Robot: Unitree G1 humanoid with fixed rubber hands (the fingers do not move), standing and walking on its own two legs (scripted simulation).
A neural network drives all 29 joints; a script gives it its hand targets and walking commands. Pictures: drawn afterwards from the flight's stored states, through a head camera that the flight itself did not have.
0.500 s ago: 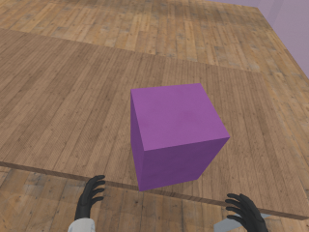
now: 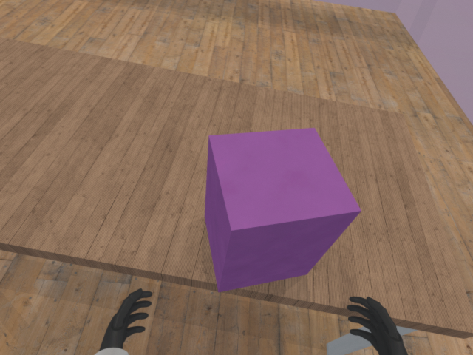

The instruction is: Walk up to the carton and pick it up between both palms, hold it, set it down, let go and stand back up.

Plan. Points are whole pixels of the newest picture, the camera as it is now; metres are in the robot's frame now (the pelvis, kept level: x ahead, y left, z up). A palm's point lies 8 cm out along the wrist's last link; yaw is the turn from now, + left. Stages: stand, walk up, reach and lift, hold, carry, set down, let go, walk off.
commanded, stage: set down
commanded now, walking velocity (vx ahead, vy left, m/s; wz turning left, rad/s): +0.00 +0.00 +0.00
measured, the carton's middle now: (264, 214) +0.37 -0.02 +0.01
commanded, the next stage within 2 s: let go in 0.42 s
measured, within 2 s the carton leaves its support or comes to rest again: neither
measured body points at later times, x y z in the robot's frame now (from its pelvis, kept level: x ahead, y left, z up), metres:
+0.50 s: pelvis +0.01 +0.00 +0.00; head +0.04 +0.05 +0.45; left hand +0.17 +0.21 -0.09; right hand +0.18 -0.24 -0.05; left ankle +0.00 +0.13 -0.75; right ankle +0.00 -0.11 -0.75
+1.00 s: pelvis +0.00 +0.01 +0.00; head +0.02 +0.05 +0.45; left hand +0.16 +0.22 -0.10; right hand +0.19 -0.24 -0.05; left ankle +0.00 +0.13 -0.75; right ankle +0.00 -0.11 -0.75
